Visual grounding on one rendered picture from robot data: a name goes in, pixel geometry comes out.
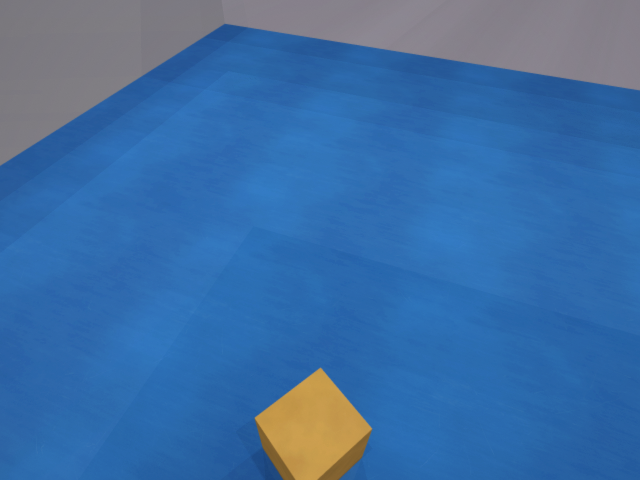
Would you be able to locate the carton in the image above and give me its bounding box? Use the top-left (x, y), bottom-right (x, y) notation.
top-left (255, 368), bottom-right (372, 480)

